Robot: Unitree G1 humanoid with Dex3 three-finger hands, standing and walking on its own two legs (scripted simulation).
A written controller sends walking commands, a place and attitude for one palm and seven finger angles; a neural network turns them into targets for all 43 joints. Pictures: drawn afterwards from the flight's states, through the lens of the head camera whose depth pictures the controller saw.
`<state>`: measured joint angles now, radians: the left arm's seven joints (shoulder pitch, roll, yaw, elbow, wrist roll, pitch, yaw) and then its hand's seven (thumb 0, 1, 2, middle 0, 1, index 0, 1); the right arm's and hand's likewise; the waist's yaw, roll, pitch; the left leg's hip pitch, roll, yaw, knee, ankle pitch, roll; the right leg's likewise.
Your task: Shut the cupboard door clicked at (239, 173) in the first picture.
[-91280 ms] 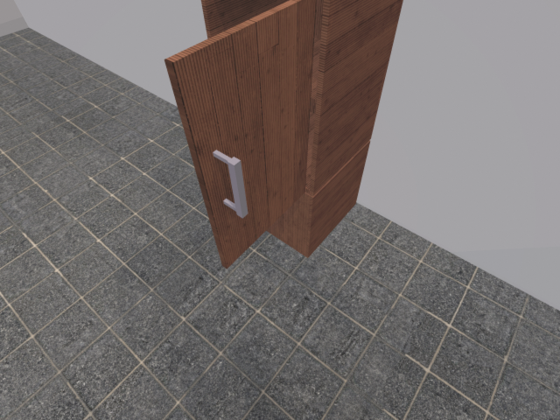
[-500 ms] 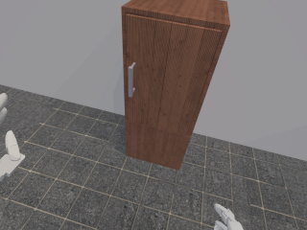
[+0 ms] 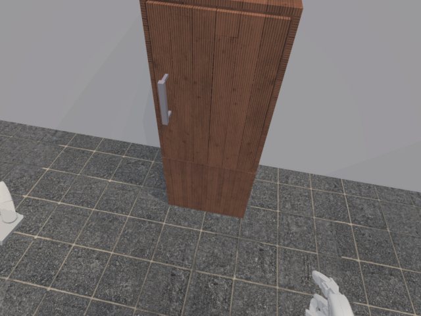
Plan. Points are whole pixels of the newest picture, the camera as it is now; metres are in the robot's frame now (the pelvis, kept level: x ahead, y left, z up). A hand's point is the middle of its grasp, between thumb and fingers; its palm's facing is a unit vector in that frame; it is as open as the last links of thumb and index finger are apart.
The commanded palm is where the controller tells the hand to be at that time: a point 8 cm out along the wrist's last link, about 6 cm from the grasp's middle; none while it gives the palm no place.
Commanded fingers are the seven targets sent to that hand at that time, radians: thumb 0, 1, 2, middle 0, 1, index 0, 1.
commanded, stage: stop stepping back and stand still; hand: left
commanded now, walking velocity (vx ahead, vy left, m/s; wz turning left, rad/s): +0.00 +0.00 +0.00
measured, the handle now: (165, 100) +0.75 +0.17 -0.02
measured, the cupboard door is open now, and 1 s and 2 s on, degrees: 0 0 0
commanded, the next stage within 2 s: let the arm hang, fingers relaxed in 0.14 s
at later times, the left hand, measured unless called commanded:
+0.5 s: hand out of the picture +0.06 +0.20 -0.15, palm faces -0.02 -0.98 -0.18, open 7.4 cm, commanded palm none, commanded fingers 0.00 0.90 0.90 -0.20 -0.30 -0.20 -0.30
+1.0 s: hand out of the picture -0.11 +0.21 -0.16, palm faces +0.04 -0.97 -0.23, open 7.4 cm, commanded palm none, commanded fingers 0.00 0.90 0.90 -0.20 -0.30 -0.20 -0.30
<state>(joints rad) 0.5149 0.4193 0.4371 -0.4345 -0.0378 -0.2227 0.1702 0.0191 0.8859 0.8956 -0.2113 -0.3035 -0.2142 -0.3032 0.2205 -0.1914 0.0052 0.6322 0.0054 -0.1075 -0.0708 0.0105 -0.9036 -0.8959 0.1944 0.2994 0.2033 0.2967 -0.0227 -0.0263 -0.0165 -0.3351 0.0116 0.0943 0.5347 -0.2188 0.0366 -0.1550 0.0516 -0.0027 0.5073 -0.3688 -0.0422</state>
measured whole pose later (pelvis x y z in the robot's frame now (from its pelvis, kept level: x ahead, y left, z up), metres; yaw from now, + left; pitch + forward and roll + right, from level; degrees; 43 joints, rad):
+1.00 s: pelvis -0.04 +0.03 +0.01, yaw +1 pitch -1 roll -1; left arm 0.42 0.18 0.01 1.14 0.02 0.01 0.04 0.01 0.91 0.90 -0.20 -0.30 -0.20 -0.30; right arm 0.28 -0.16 -0.01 1.11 -0.01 0.03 -0.02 0.00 -0.91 -0.90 0.20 0.30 0.21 0.30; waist 0.00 0.02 -0.01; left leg -0.29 -0.03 0.10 0.39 -0.09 0.08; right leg -0.14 0.01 -0.01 0.44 -0.28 -0.01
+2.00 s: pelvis -0.01 +0.00 +0.01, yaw +1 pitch -1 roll +0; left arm 0.36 0.10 0.00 1.15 0.01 -0.02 0.05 0.01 0.91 0.90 -0.20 -0.30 -0.20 -0.30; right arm 0.28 -0.12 0.00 1.15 -0.01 0.00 -0.04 0.01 -0.91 -0.90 0.19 0.30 0.20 0.30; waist -0.01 -0.02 0.03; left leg -0.24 -0.01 0.08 0.39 -0.14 0.04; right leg -0.06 0.04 -0.02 0.38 -0.30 -0.04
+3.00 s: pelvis +0.02 -0.02 +0.01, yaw +0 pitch -1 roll +1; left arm 0.36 0.10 0.00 1.16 0.01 -0.02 0.05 0.01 0.91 0.90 -0.20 -0.30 -0.20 -0.30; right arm 0.28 -0.13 0.01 1.15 -0.01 0.00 -0.04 0.00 -0.91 -0.90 0.19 0.30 0.20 0.30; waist 0.00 -0.01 0.04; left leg -0.20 0.01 0.08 0.39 -0.17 0.00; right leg -0.01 0.06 -0.01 0.35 -0.32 -0.07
